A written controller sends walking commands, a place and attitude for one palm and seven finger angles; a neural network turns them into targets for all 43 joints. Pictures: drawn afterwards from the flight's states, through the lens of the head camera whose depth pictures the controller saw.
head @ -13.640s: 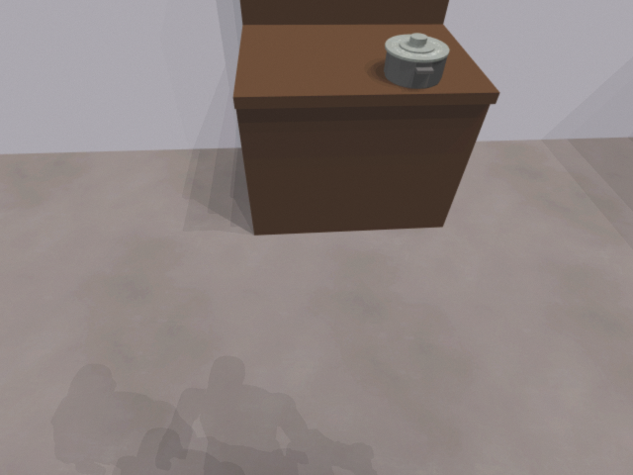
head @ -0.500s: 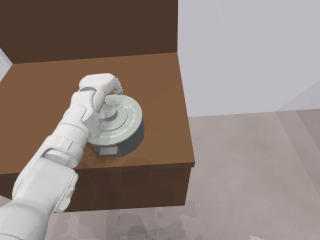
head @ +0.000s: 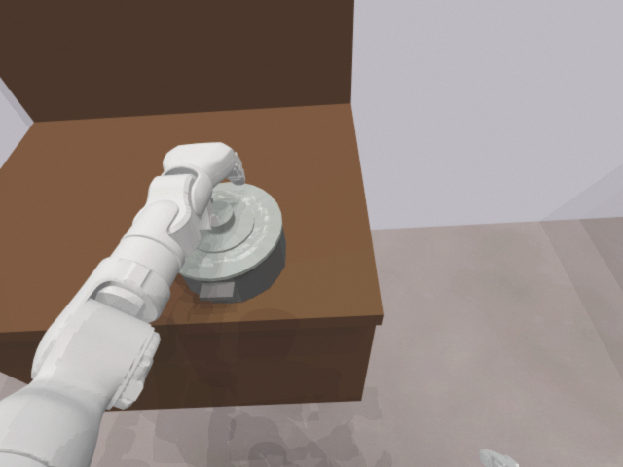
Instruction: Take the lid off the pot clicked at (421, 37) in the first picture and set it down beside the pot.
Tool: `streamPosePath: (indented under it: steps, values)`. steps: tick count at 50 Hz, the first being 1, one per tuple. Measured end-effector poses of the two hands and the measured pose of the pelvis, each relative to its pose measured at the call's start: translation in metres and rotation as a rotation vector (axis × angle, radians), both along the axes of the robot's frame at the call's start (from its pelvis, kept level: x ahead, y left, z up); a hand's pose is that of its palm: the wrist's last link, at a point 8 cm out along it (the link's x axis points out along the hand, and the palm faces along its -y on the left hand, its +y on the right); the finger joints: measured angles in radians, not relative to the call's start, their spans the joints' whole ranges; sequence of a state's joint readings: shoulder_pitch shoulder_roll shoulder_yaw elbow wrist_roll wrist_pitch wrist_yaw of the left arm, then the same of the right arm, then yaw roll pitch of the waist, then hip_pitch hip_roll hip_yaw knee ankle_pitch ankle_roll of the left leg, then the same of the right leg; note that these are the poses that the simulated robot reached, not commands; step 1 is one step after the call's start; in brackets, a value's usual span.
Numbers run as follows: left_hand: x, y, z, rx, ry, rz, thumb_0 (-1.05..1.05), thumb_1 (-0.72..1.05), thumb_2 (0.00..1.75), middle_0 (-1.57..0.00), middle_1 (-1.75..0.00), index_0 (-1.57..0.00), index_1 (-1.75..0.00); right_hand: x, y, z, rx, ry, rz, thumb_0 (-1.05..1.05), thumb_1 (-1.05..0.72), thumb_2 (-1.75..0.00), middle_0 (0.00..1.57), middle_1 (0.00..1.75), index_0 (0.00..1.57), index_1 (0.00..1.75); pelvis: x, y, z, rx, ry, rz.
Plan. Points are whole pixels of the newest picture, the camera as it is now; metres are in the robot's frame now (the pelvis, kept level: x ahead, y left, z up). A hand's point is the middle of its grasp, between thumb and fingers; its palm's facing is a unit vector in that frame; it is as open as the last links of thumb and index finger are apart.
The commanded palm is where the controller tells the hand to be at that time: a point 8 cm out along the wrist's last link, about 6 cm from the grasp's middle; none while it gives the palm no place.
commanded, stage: lower the open fingers around the knob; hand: left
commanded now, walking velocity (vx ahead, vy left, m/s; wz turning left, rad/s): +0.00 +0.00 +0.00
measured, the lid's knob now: (217, 216) +0.49 +0.15 +0.01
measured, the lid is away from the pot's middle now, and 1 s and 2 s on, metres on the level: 0.00 0.00 0.01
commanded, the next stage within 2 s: close the fingers and squeeze the knob in 0.92 s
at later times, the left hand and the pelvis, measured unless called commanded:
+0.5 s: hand (215, 211) +0.46 +0.14 +0.06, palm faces -0.35 -0.03 -0.93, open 9.9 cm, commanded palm +0.46 +0.15 +0.11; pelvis +0.01 +0.00 +0.00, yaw -1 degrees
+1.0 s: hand (209, 223) +0.46 +0.15 +0.04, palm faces -0.37 -0.03 -0.93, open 9.9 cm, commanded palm +0.46 +0.15 +0.10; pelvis +0.00 +0.00 +0.00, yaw -1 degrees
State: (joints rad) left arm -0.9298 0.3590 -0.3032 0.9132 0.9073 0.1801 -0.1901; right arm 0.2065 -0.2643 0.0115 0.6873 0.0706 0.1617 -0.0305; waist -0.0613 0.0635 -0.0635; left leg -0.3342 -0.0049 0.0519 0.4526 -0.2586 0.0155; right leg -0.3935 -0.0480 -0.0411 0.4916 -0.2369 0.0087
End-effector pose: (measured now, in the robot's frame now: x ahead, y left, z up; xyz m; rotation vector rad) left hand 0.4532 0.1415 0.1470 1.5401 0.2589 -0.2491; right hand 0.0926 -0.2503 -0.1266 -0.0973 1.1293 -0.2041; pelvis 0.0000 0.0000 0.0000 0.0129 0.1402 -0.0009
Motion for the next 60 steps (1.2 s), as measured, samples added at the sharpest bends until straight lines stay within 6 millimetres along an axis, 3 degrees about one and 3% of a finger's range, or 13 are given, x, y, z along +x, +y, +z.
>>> streamPosePath:
  steps: [14,38,52,60]
  values:
    - [0.007,-0.007,-0.014,-0.004,0.014,-0.009,0.00,-0.22,1.31,-0.84,-0.08,-0.84,-0.08,-0.014,0.000,-0.003,-0.008,0.036,-0.027,0.00,-0.91,-0.89,0.20,0.30,0.20,0.30,0.003,0.002,-0.001,0.000,0.019,-0.010]
    - [0.006,0.010,-0.050,-0.009,0.059,0.012,0.00,-0.22,1.31,-0.83,-0.08,-0.84,-0.08,-0.023,-0.009,-0.002,-0.040,0.072,-0.052,0.00,-0.91,-0.89,0.20,0.30,0.20,0.30,0.006,0.001,-0.003,-0.006,0.048,-0.016]
    - [0.005,0.013,-0.051,-0.018,0.059,0.018,0.00,-0.22,1.31,-0.83,-0.08,-0.83,-0.08,-0.030,-0.005,-0.004,-0.035,0.083,-0.062,0.00,-0.91,-0.89,0.20,0.30,0.20,0.30,0.004,0.003,-0.004,-0.007,0.049,-0.017]
    - [0.005,0.015,-0.050,-0.012,0.052,0.014,0.00,-0.12,1.13,-0.65,-0.49,-0.65,-0.49,-0.035,-0.005,-0.003,-0.039,0.083,-0.074,0.00,-0.91,-0.89,0.20,0.30,0.20,0.30,0.003,0.005,-0.004,-0.007,0.051,-0.022]
